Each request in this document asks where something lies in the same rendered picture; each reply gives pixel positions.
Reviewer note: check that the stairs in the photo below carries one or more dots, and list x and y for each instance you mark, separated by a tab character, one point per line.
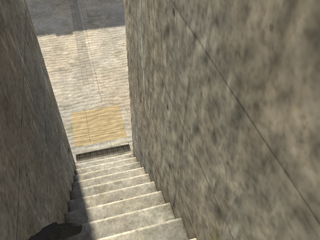
114	199

